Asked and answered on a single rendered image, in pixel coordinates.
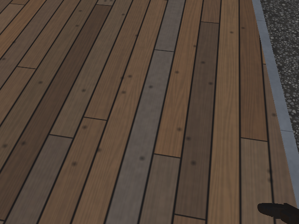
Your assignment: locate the right robot hand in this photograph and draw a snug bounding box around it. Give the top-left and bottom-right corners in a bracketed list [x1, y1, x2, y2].
[257, 203, 299, 224]

